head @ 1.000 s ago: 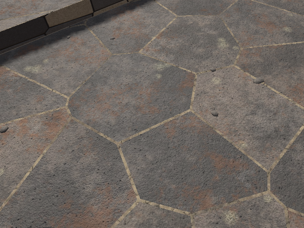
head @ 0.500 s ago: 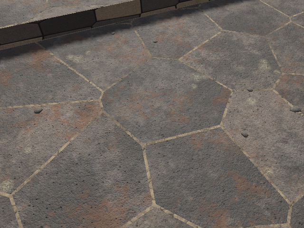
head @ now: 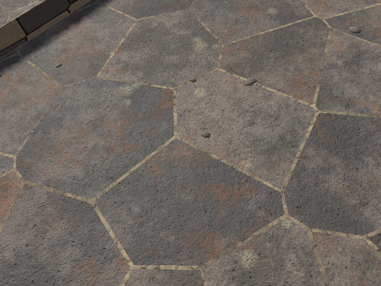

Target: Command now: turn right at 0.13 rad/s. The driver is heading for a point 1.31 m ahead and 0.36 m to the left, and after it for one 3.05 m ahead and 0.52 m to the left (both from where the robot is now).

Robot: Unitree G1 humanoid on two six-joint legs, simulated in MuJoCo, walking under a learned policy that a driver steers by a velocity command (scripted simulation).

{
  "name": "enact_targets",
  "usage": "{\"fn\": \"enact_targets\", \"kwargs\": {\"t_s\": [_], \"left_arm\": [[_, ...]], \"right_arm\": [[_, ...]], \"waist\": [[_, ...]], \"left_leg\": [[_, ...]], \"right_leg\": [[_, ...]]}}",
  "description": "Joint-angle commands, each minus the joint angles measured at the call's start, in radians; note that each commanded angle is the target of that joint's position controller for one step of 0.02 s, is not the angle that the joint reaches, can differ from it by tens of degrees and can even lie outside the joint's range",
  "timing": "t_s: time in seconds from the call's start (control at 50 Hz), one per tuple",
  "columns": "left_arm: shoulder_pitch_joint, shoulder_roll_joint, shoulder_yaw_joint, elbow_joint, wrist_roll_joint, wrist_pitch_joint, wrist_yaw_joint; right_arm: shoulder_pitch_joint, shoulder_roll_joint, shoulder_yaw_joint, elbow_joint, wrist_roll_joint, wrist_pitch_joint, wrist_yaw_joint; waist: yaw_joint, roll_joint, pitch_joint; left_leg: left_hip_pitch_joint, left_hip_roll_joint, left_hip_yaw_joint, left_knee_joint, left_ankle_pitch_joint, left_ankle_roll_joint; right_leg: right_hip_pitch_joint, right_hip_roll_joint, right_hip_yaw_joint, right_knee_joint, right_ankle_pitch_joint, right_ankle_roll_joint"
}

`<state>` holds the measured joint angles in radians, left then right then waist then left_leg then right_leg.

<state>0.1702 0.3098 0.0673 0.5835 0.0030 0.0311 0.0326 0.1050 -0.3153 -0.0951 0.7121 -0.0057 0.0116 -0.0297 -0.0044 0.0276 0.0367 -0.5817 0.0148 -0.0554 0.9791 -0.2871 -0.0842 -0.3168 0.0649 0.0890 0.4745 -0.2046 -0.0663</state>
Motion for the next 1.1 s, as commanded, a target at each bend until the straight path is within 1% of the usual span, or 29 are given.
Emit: {"fn": "enact_targets", "kwargs": {"t_s": [0.02,0.04,0.08,0.12,0.18,0.2,0.22,0.24,0.26,0.28,0.32,0.34,0.42,0.52,0.54,0.56,0.58,0.6,0.64,0.72,0.8,0.88,0.94,0.96,0.98,1.0,1.02,1.06,1.1], "left_arm": [[-0.035,0.052,-0.002,-0.049,0.025,-0.02,-0.004],[-0.034,0.04,-0.009,-0.034,0.034,-0.024,-0.013],[-0.04,0.08,-0.002,-0.015,0.04,-0.029,-0.026],[-0.049,0.132,0.015,-0.004,0.026,-0.022,-0.022],[-0.032,0.142,0.026,0.011,-0.002,-0.009,-0.001],[-0.024,0.129,0.028,0.008,-0.004,-0.01,0.006],[-0.023,0.104,0.028,-0.018,0.018,-0.017,0.011],[-0.095,0.084,0.025,-0.046,0.031,-0.023,0.011],[-0.173,0.06,0.021,-0.069,0.027,-0.028,0.01],[-0.179,0.05,0.02,-0.075,0.015,-0.03,0.006],[-0.138,0.044,0.024,-0.053,-0.001,-0.028,-0.005],[-0.147,0.043,0.025,-0.051,0.001,-0.03,-0.005],[-0.135,0.002,0.017,-0.029,-0.012,-0.047,-0.026],[0.009,0.07,0.05,0.028,-0.014,-0.055,-0.033],[0.036,0.135,0.068,0.026,-0.002,-0.051,-0.023],[-0.019,0.205,0.075,0.006,0.035,-0.041,-0.021],[-0.056,0.17,0.066,-0.016,0.056,-0.053,-0.023],[-0.079,0.112,0.051,-0.023,0.043,-0.059,-0.013],[-0.058,0.113,0.05,-0.012,-0.005,-0.07,0.005],[0.153,0.101,0.035,0.059,0.002,-0.107,-0.013],[0.168,0.124,0.035,0.061,-0.021,-0.11,-0.024],[0.192,0.173,0.046,0.072,-0.04,-0.102,-0.026],[0.18,0.132,0.029,0.073,-0.052,-0.088,-0.025],[0.158,0.087,0.015,0.061,-0.044,-0.092,-0.028],[0.125,0.004,-0.011,0.037,-0.029,-0.103,-0.035],[0.135,-0.049,-0.028,-0.024,-0.046,-0.13,-0.032],[0.133,0.019,-0.018,-0.042,-0.079,-0.136,-0.027],[0.098,0.055,-0.004,-0.018,-0.062,-0.113,-0.035],[0.092,0.036,-0.003,-0.007,-0.051,-0.088,-0.049]], "right_arm": [[0.019,-0.015,0.014,-0.033,0.004,-0.004,0.012],[0.019,-0.016,0.017,-0.031,0.007,-0.005,0.018],[0.002,-0.06,0.009,-0.048,0.017,-0.005,0.023],[-0.002,-0.103,-0.001,-0.07,0.026,-0.009,0.025],[0.058,-0.097,-0.001,-0.073,0.027,-0.02,0.035],[0.074,-0.118,-0.006,-0.076,0.024,-0.022,0.036],[0.09,-0.183,-0.026,-0.077,0.025,-0.023,0.03],[0.124,-0.202,-0.037,-0.076,0.029,-0.023,0.026],[0.196,-0.199,-0.038,-0.07,0.011,-0.025,0.022],[0.234,-0.192,-0.037,-0.064,-0.005,-0.036,0.017],[0.138,-0.18,-0.039,-0.087,0.021,-0.039,0.006],[0.092,-0.164,-0.037,-0.103,0.036,-0.027,-0.003],[0.07,-0.172,-0.053,-0.13,0.034,0.028,-0.02],[0.011,-0.155,-0.049,-0.166,0.054,0.039,-0.011],[0.06,-0.102,-0.033,-0.164,0.042,0.039,-0.008],[0.106,-0.068,-0.027,-0.181,0.036,0.03,-0.006],[0.123,-0.152,-0.048,-0.177,0.02,0.017,-0.002],[0.111,-0.202,-0.061,-0.156,0.029,0.019,0.002],[0.103,-0.173,-0.052,-0.142,0.02,0.02,0.007],[0.034,-0.051,0.002,-0.16,0.021,-0.028,0.024],[-0.064,-0.043,0.018,-0.183,0.018,-0.086,0.027],[-0.075,-0.036,0.026,-0.181,0.043,-0.122,0.047],[0.015,-0.061,0.013,-0.157,0.058,-0.137,0.048],[0.126,-0.084,-0.001,-0.127,0.058,-0.138,0.04],[0.322,-0.138,-0.021,-0.096,0.046,-0.136,0.028],[0.398,-0.232,-0.037,-0.083,0.001,-0.125,0.029],[0.369,-0.203,-0.035,-0.077,-0.006,-0.129,0.036],[0.295,-0.082,0.003,-0.075,0.003,-0.129,0.036],[0.231,-0.03,0.018,-0.055,-0.004,-0.124,0.038]], "waist": [[0.014,-0.16,-0.172],[0.024,-0.168,-0.152],[0.04,-0.177,-0.083],[0.041,-0.17,-0.036],[0.013,-0.13,-0.051],[0.015,-0.083,-0.064],[0.049,0.067,-0.085],[0.02,0.185,-0.094],[-0.046,0.259,-0.1],[-0.064,0.213,-0.139],[-0.004,0.085,-0.14],[0.007,0.076,-0.142],[-0.002,0.121,-0.182],[0.044,0.149,-0.174],[0.022,0.019,-0.195],[-0.034,-0.285,-0.144],[-0.046,-0.272,-0.104],[-0.038,-0.179,-0.086],[-0.012,-0.169,-0.071],[0.066,-0.105,-0.025],[0.072,-0.153,0.01],[0.054,-0.208,0.018],[-0.023,-0.171,-0.011],[-0.078,-0.155,-0.062],[-0.175,-0.04,-0.187],[-0.156,0.184,-0.252],[-0.139,0.198,-0.223],[-0.109,0.148,-0.064],[-0.048,0.112,0.031]], "left_leg": [[0.146,0.06,0.008,-0.136,0.039,-0.005],[0.195,0.064,0.019,-0.181,0.037,0.002],[0.217,0.05,0.044,-0.227,-0.003,0.023],[0.172,0.029,0.069,-0.269,-0.056,0.046],[0.187,0.02,0.075,-0.414,0.077,0.088],[0.222,0.043,0.016,-0.456,0.261,0.117],[0.271,0.117,-0.138,-0.466,0.509,0.178],[0.339,0.208,-0.332,-0.537,0.575,0.291],[0.463,0.293,-0.508,-0.617,0.603,0.397],[0.542,0.312,-0.538,-0.634,0.574,0.421],[0.545,0.233,-0.411,-0.591,0.55,0.337],[0.532,0.196,-0.371,-0.588,0.516,0.298],[0.471,0.123,-0.361,-0.566,0.478,0.265],[0.293,0.05,-0.425,-0.519,0.194,0.192],[0.159,-0.024,-0.35,-0.366,-0.087,0.138],[-0.051,-0.163,-0.167,-0.136,-0.346,0.087],[-0.082,-0.053,-0.147,0.07,-0.323,0.053],[-0.102,-0.004,-0.108,0.139,-0.205,0.047],[-0.189,0.025,-0.054,0.23,-0.063,0.036],[-0.238,0.02,-0.046,0.179,0.023,0.054],[-0.12,0.037,0.021,-0.134,0.072,0.042],[0.15,-0.036,0.058,-0.382,-0.016,0.026],[0.426,-0.027,0.05,-0.566,0.107,0.068],[0.625,0.009,0.033,-0.563,0.102,0.083],[0.908,0.173,-0.145,-0.579,-0.024,0.123],[1.027,0.406,-0.508,-0.651,-0.296,0.232],[0.938,0.457,-0.658,-0.702,-0.546,0.302],[0.811,0.359,-0.42,-0.734,-0.38,0.258],[0.649,0.289,-0.229,-0.778,-0.149,0.221]], "right_leg": [[0.093,-0.236,0.122,-0.122,0.203,-0.14],[0.063,-0.239,0.114,-0.135,0.152,-0.143],[0.033,-0.258,0.129,-0.148,0.06,-0.154],[0.075,-0.287,0.149,-0.118,0.111,-0.163],[0.17,-0.302,0.13,-0.025,0.298,-0.13],[0.168,-0.26,0.087,0.037,0.247,-0.086],[0.107,-0.146,-0.023,0.164,0.157,-0.02],[-0.026,-0.014,-0.12,0.309,0.008,0.058],[-0.215,0.067,-0.084,0.467,-0.343,0.086],[-0.302,0.051,-0.002,0.637,-0.476,0.091],[-0.336,0.002,0.04,0.657,-0.372,0.099],[-0.319,-0.013,0.035,0.556,-0.315,0.107],[-0.154,0.032,-0.004,0.287,-0.203,0.137],[0.151,0.006,-0.017,-0.118,0.037,0.106],[0.285,-0.183,0.15,-0.166,0.012,0.039],[0.27,-0.407,0.456,-0.225,0.052,-0.11],[0.189,-0.495,0.507,-0.243,0.076,-0.188],[0.169,-0.434,0.392,-0.259,-0.145,-0.161],[0.221,-0.336,0.29,-0.286,-0.37,-0.09],[0.244,-0.308,0.275,-0.338,-0.454,-0.121],[0.193,-0.283,0.255,-0.362,-0.284,-0.15],[0.045,-0.256,0.23,-0.31,-0.25,-0.156],[-0.07,-0.237,0.259,-0.204,-0.242,-0.115],[-0.184,-0.193,0.229,-0.098,-0.225,-0.08],[-0.358,-0.097,0.121,0.233,-0.247,-0.02],[-0.615,-0.054,0.031,0.542,-0.321,0.011],[-0.723,-0.131,0.044,0.749,-0.273,0.021],[-0.783,-0.175,0.023,0.875,-0.119,0.03],[-0.723,-0.216,0.034,0.868,-0.037,0.039]]}}
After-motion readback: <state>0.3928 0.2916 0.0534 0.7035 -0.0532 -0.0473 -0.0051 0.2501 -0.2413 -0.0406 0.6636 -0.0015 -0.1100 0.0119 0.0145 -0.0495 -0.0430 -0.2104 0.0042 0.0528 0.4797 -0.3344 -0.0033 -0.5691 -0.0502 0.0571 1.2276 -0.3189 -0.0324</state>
